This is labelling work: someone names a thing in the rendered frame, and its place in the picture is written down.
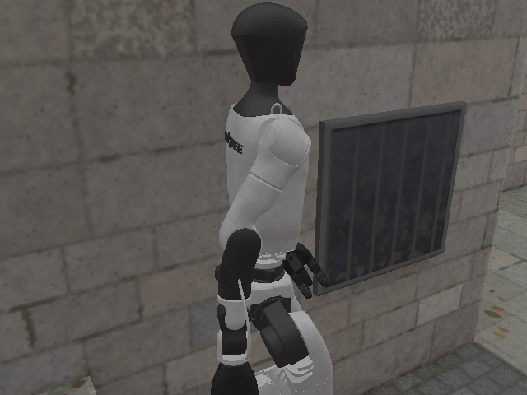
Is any robot left hand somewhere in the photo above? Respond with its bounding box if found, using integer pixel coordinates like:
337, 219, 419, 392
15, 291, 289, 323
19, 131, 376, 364
283, 243, 329, 299

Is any robot left thigh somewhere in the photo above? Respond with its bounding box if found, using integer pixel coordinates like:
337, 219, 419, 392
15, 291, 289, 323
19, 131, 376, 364
272, 296, 302, 395

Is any right robot upper arm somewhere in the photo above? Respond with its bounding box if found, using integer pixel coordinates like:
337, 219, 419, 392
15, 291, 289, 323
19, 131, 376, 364
219, 115, 311, 253

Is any robot left shin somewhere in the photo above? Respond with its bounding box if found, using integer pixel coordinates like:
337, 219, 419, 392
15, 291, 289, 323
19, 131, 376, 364
254, 365, 281, 395

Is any robot right hand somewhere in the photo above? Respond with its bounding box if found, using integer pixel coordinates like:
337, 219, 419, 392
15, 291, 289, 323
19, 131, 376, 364
211, 361, 259, 395

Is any right robot forearm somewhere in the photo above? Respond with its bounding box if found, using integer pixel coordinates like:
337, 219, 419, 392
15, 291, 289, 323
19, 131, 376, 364
215, 228, 261, 366

